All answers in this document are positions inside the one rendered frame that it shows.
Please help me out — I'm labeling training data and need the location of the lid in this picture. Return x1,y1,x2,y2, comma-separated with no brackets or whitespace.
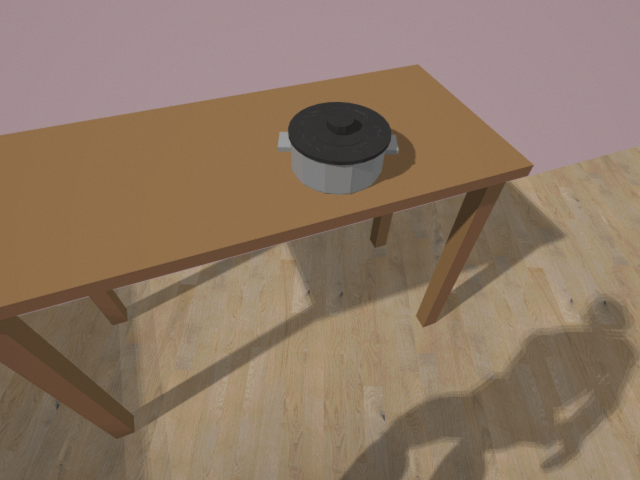
288,102,391,165

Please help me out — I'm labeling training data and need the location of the knob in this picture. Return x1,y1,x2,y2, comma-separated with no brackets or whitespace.
326,112,354,133

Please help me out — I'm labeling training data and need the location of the table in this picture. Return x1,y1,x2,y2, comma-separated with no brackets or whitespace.
0,64,534,439

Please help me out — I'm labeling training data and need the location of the pot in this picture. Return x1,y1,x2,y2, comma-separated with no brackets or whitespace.
277,132,399,195

